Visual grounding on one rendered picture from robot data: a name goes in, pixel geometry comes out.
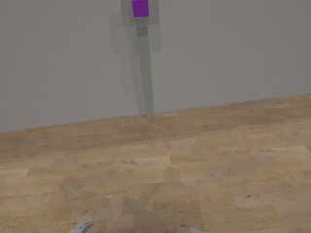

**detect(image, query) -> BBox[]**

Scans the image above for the button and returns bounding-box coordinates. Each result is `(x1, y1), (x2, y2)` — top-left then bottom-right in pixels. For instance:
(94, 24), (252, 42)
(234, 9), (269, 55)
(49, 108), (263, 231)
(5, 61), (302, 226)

(132, 0), (149, 17)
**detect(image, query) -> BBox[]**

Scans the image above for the panel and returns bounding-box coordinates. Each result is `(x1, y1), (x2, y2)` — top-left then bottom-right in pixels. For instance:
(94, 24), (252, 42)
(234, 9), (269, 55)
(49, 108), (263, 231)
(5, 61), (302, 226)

(120, 0), (159, 119)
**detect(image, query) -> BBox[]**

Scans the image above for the robot left hand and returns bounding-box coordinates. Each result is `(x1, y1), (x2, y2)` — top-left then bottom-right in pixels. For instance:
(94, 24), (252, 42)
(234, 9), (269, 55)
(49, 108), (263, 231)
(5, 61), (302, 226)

(69, 220), (93, 233)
